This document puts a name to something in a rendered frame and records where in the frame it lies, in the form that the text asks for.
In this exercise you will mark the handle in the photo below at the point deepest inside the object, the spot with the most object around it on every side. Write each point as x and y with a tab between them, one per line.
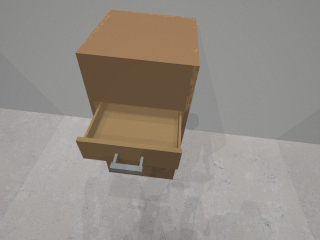
126	168

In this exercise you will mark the cabinet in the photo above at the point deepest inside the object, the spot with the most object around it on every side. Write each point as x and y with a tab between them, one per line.
142	59

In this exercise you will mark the drawer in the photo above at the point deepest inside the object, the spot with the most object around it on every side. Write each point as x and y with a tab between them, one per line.
133	132

